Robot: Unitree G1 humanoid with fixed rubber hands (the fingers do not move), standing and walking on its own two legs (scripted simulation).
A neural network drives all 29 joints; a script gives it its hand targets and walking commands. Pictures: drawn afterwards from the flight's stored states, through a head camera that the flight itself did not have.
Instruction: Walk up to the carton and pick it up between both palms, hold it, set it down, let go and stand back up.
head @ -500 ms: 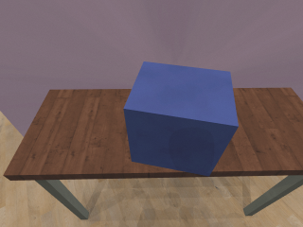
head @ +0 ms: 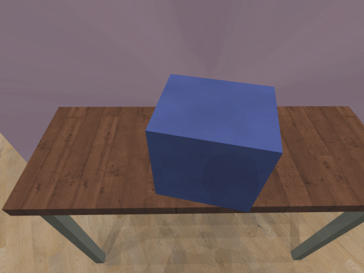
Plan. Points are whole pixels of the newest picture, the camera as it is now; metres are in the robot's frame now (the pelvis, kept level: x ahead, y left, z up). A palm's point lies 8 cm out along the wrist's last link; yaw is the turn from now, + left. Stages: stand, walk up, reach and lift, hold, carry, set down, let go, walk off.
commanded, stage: stand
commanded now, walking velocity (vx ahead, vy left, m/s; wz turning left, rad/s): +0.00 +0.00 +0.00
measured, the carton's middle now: (210, 144) +0.40 -0.05 +0.06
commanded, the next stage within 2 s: none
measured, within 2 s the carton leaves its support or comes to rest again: neither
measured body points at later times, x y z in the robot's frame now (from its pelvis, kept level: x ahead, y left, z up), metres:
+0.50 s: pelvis +0.01 -0.01 +0.00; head +0.01 +0.00 +0.45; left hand +0.06 +0.25 -0.14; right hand +0.07 -0.26 -0.13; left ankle +0.01 +0.14 -0.73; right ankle +0.02 -0.13 -0.73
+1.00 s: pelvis +0.01 -0.01 +0.00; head +0.01 +0.00 +0.45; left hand +0.05 +0.25 -0.14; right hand +0.05 -0.26 -0.13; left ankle +0.01 +0.14 -0.73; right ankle +0.02 -0.13 -0.73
